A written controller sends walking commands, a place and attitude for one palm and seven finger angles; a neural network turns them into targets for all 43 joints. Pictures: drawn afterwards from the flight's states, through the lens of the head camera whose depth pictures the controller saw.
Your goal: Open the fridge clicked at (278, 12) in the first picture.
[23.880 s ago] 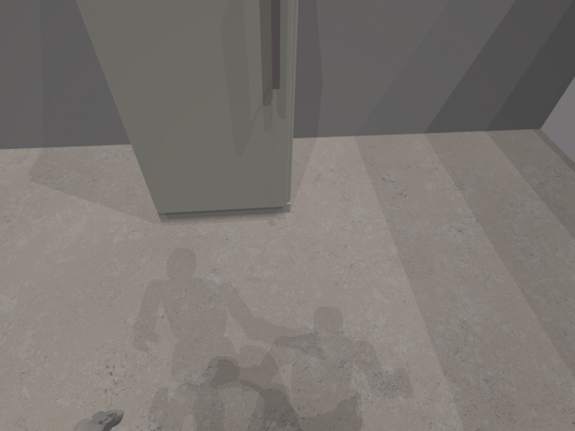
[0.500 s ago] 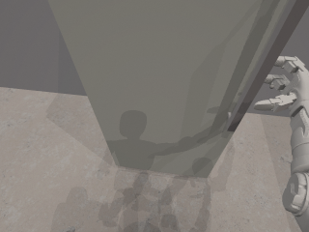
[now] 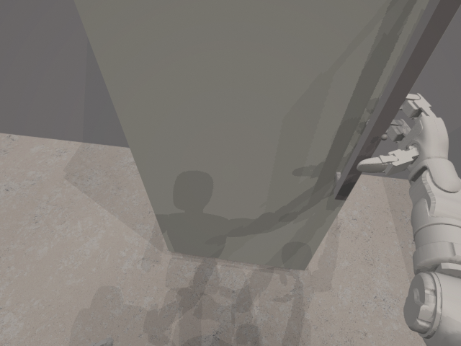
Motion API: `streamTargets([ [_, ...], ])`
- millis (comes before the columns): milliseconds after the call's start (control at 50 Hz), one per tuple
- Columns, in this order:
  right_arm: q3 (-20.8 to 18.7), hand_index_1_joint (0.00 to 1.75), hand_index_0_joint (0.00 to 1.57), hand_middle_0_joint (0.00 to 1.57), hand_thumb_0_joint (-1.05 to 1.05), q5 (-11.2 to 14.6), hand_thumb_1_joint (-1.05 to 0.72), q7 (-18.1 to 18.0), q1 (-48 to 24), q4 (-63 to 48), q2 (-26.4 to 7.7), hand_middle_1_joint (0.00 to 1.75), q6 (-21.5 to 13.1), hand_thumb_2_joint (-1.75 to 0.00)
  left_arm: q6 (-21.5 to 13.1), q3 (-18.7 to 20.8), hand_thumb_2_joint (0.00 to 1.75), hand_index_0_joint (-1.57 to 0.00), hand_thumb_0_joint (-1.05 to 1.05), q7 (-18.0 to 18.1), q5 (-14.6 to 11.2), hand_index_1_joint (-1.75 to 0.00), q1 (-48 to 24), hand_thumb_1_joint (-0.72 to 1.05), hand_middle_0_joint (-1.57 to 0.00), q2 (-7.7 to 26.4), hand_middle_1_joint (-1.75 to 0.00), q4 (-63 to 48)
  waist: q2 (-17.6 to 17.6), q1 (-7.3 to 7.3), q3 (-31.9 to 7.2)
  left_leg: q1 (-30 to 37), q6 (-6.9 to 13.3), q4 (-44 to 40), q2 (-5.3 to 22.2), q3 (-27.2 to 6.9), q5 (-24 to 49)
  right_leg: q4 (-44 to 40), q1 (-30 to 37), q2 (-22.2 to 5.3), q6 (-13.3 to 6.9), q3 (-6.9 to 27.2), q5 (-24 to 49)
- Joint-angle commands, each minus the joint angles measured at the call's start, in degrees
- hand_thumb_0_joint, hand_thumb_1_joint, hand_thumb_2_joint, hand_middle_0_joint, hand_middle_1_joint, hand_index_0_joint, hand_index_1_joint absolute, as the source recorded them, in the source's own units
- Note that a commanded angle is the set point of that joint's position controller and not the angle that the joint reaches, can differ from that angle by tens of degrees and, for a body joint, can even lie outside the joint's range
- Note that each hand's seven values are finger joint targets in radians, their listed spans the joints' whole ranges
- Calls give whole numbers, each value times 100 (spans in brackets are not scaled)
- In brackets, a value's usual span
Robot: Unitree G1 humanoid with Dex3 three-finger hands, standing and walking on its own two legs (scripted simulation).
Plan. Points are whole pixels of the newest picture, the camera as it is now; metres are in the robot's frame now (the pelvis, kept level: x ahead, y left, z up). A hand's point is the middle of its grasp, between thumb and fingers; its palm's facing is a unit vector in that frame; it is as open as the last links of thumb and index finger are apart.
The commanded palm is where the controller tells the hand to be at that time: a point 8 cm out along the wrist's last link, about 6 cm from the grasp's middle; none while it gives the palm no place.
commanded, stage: slide the fingers in behind the handle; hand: right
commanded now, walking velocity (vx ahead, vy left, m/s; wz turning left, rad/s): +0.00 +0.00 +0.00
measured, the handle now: (381, 104) +0.50 -0.19 +0.19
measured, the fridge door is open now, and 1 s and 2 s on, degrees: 0 0 0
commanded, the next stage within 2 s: grip the handle and tug to test in 1.34 s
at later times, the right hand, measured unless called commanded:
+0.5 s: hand (374, 138) +0.45 -0.18 +0.15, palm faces +0.03 +1.00 +0.02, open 14.0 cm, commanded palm +0.42 -0.24 +0.15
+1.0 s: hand (373, 139) +0.45 -0.18 +0.15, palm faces +0.02 +1.00 +0.02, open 14.0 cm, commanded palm +0.42 -0.23 +0.15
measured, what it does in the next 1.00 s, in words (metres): stands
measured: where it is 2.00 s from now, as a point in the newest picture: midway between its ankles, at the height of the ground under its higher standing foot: outside the picture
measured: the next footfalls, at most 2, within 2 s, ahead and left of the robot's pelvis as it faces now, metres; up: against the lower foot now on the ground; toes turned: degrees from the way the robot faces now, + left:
none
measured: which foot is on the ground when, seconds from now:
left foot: down 0.00-1.00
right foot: down 0.00-1.00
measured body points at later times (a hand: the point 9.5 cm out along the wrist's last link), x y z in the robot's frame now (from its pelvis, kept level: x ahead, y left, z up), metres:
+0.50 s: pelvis +0.00 +0.01 +0.00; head +0.03 +0.01 +0.45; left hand +0.08 +0.27 -0.11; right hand +0.44 -0.23 +0.15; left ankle +0.00 +0.11 -0.72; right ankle +0.01 -0.10 -0.72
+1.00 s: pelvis +0.00 +0.00 +0.00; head +0.03 +0.00 +0.45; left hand +0.07 +0.26 -0.11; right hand +0.44 -0.23 +0.15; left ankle +0.00 +0.11 -0.72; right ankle +0.01 -0.10 -0.72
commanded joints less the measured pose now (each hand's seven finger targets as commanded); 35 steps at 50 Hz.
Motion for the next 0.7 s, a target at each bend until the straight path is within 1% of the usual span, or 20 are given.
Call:
streamTargets([
  [0, -264, 120, 30, 30, 0, 69, 50, -138, -2678, -1183, -1500, 120, -154, -30, -226, 316, 90, -20, 0, 81, 3, -30, 88, 90, -20, 894, -30, -674, 105, -8, -1405, 457, 87, -487, -7, -44, 1456, -536, 1002, -41, -91, 284, 1181],
  [40, -401, 120, 30, 30, 0, -11, 50, -181, -2824, -1323, -1716, 120, -190, -30, -227, 315, 90, -20, 0, 85, 24, -30, 69, 90, -20, 870, -30, -646, -59, -54, -1641, 583, 96, -458, 4, -90, 1633, -538, 1105, -24, -74, 292, 1307],
  [60, -349, 120, 30, 30, 0, -6, 50, -182, -2762, -1429, -1624, 120, -227, -30, -234, 309, 90, -20, 0, 72, 28, -30, 65, 90, -20, 849, -30, -680, -157, -85, -1781, 611, 106, -438, -2, -95, 1698, -522, 1213, -16, -65, 292, 1396],
  [100, -327, 120, 30, 30, 0, 57, 50, -161, -2673, -1621, -1583, 120, -334, -30, -245, 319, 90, -20, 0, 72, 31, -30, 66, 90, -20, 835, -30, -699, 4, -58, -1923, 768, 94, -433, -6, -119, 1943, -442, 1287, -26, -93, 242, 1612],
  [120, -289, 120, 30, 30, 0, 85, 50, -124, -2570, -1498, -1499, 120, -335, -30, -248, 309, 90, -20, 0, 68, 19, -30, 22, 90, -20, 821, -30, -682, -110, -75, -1866, 742, 89, -449, -8, -154, 1930, -453, 1250, -11, -82, 222, 1511],
  [140, -200, 120, 30, 30, 0, 93, 50, -83, -2727, -1526, -1434, 120, -351, -30, -253, 303, 90, -20, 0, 70, 14, -30, 19, 90, -20, 820, -30, -660, -119, -9, -1782, 699, 89, -450, -5, -141, 1942, -461, 1253, -15, -81, 222, 1489],
  [160, -228, 120, 30, 30, 0, 102, 50, -55, -2621, -1445, -1448, 120, -338, -30, -249, 308, 90, -20, 0, 69, 8, -30, 21, 90, -20, 827, -30, -645, -87, -54, -1758, 696, 100, -449, -9, -130, 1901, -472, 1238, -12, -73, 241, 1450],
  [180, -6, 120, 30, 30, 0, 99, 50, -6, -2676, -1509, -1227, 120, -309, -30, -258, 305, 90, -20, 0, 65, -8, -30, -28, 90, -20, 816, -30, -673, -247, -10, -1738, 623, 103, -454, -3, -120, 1848, -491, 1292, -9, -66, 241, 1424],
  [200, 53, 120, 30, 30, 0, 136, 50, 5, -2655, -1582, -1123, 120, -292, -30, -267, 324, 90, -20, 0, 66, -17, -30, -8, 90, -20, 806, -30, -690, -162, 16, -1755, 633, 108, -455, -6, -94, 1911, -446, 1366, -16, -87, 240, 1560],
  [220, 46, 120, 30, 30, 0, 135, 50, 24, -2510, -1489, -1084, 120, -224, -30, -268, 325, 90, -20, 0, 62, -14, -30, -39, 90, -20, 813, -30, -668, -316, -49, -1787, 602, 111, -454, 2, -105, 1929, -458, 1395, -7, -66, 245, 1568],
  [300, 212, 120, 30, 30, 0, 230, 50, -9, -2740, -1265, -895, 120, -9, -30, -264, 301, 90, -20, 0, 90, -38, -30, -54, 90, -20, 827, -30, -649, 150, 82, -1318, 482, 72, -600, 24, -73, 1563, -535, 1095, 5, -112, 258, 1107],
  [320, -12, 120, 30, 30, 0, 209, 50, -63, -2865, -1285, -1144, 120, -19, -30, -270, 318, 90, -20, 0, 98, -21, -30, -59, 90, -20, 855, -30, -610, 209, 59, -1444, 509, 68, -593, 29, -98, 1548, -542, 1107, 6, -108, 288, 1072],
  [360, -141, 120, 30, 30, 0, 177, 50, -154, -2946, -1380, -1283, 120, -79, -30, -279, 316, 90, -20, 0, 96, -1, -30, -50, 90, -20, 840, -30, -613, 197, 1, -1656, 636, 61, -568, 41, -129, 1600, -538, 1119, 24, -107, 274, 1113],
  [440, -195, 120, 30, 30, 0, 46, 50, -294, -2992, -1360, -1409, 120, -316, -30, -285, 286, 90, -20, 0, 70, 32, -30, -53, 90, -20, 794, -30, -581, 103, -11, -1761, 736, 54, -511, 48, -196, 1698, -495, 1060, 36, -113, 235, 1155],
  [460, -295, 120, 30, 30, 0, 8, 50, -309, -2901, -1279, -1525, 120, -355, -30, -281, 288, 90, -20, 0, 67, 35, -30, -40, 90, -20, 791, -30, -580, 48, -66, -1770, 771, 64, -488, 49, -207, 1715, -488, 1017, 38, -107, 227, 1160],
  [520, -73, 120, 30, 30, 0, -27, 50, -256, -2830, -1389, -1289, 120, -410, -30, -278, 296, 90, -20, 0, 37, 25, -30, -54, 90, -20, 772, -30, -615, -216, -42, -1940, 791, 82, -434, 39, -198, 1938, -447, 1177, 39, -96, 198, 1383],
  [580, -176, 120, 30, 30, 0, 42, 50, -166, -2616, -1210, -1358, 120, -296, -30, -245, 305, 90, -20, 0, 46, 4, -30, -37, 90, -20, 805, -30, -626, -94, -82, -1798, 803, 92, -468, 21, -167, 1894, -491, 1090, 23, -85, 203, 1319],
  [600, -89, 120, 30, 30, 0, 82, 50, -143, -2616, -1288, -1252, 120, -277, -30, -241, 317, 90, -20, 0, 49, 0, -30, -23, 90, -20, 810, -30, -654, 86, -28, -1820, 845, 79, -481, 19, -141, 1929, -483, 1102, 13, -106, 199, 1366],
  [660, -6, 120, 30, 30, 0, 158, 50, -111, -2744, -1346, -1092, 120, -168, -30, -263, 322, 90, -20, 0, 53, -10, -30, -47, 90, -20, 809, -30, -636, -56, -9, -1706, 676, 77, -535, 10, -140, 1842, -513, 1184, 7, -100, 211, 1303],
  [680, -26, 120, 30, 30, 0, 151, 50, -120, -2636, -1248, -1091, 120, -139, -30, -258, 328, 90, -20, 0, 62, -10, -30, -22, 90, -20, 817, -30, -624, 127, -6, -1625, 660, 74, -544, 2, -115, 1767, -529, 1124, -4, -100, 224, 1249],
])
